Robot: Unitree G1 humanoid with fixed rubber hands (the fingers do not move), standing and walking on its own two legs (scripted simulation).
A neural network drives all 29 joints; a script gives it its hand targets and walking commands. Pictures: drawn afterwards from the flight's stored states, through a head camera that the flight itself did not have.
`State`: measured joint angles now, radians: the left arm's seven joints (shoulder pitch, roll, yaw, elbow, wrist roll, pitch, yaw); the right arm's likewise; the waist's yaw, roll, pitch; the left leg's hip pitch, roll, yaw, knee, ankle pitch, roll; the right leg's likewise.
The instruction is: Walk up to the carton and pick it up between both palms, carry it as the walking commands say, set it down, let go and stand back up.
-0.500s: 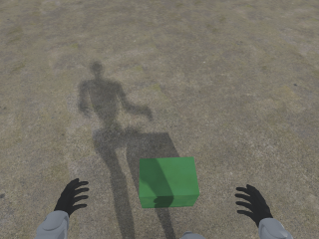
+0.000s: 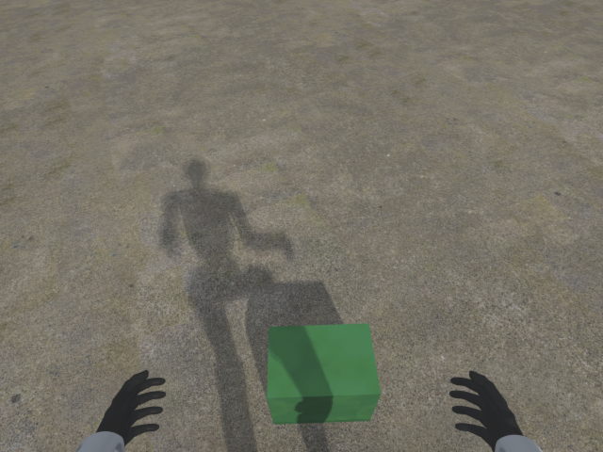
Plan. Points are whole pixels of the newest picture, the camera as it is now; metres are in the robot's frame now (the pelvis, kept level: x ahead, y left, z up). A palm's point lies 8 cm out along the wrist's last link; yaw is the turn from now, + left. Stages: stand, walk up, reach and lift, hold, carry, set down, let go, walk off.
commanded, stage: let go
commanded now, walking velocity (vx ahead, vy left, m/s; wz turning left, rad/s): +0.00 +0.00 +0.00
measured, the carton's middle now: (320, 374) +0.46 -0.05 -0.64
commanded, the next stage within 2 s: stand in 0.02 s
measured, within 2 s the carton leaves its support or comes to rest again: neither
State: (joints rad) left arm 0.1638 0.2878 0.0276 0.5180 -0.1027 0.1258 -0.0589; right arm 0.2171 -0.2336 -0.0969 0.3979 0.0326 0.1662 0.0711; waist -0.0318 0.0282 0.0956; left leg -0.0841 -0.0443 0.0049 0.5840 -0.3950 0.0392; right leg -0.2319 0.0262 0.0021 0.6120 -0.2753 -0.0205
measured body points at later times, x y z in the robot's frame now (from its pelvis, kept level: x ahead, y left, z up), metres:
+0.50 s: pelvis +0.03 +0.00 +0.00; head +0.05 -0.01 +0.45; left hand +0.22 +0.26 -0.07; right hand +0.19 -0.30 -0.07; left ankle -0.04 +0.10 -0.73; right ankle +0.04 -0.10 -0.73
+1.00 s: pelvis +0.03 +0.00 +0.00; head +0.03 -0.01 +0.45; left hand +0.22 +0.26 -0.06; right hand +0.17 -0.31 -0.07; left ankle -0.04 +0.10 -0.73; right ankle +0.04 -0.10 -0.73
